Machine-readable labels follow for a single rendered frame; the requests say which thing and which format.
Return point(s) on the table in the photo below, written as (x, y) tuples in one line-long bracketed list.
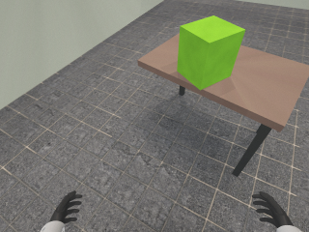
[(263, 87)]

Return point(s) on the carton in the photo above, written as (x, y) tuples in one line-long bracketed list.
[(208, 49)]

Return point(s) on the robot left forearm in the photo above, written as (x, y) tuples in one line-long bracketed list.
[(54, 226)]

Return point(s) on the left robot hand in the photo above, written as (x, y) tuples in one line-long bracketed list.
[(62, 210)]

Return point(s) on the right robot hand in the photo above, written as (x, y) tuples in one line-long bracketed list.
[(279, 217)]

